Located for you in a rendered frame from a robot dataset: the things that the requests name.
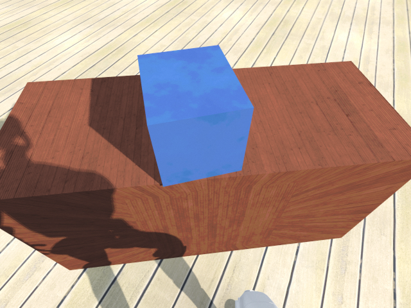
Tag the pedestal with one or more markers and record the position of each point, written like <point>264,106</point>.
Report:
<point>79,180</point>

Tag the carton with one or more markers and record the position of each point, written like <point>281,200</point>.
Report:
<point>198,114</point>

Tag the robot right thigh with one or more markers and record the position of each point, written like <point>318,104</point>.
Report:
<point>254,299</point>

